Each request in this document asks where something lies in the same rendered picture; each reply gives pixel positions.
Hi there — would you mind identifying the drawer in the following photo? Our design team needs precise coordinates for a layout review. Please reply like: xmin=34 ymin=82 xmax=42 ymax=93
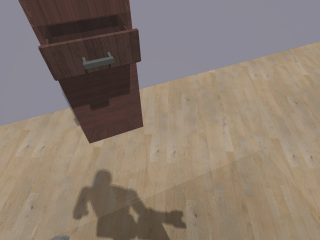
xmin=38 ymin=14 xmax=141 ymax=81

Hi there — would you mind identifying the cabinet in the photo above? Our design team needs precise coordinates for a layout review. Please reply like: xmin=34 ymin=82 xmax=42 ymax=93
xmin=18 ymin=0 xmax=143 ymax=144

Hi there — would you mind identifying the handle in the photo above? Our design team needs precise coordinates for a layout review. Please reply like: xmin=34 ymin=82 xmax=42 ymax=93
xmin=82 ymin=52 xmax=115 ymax=70

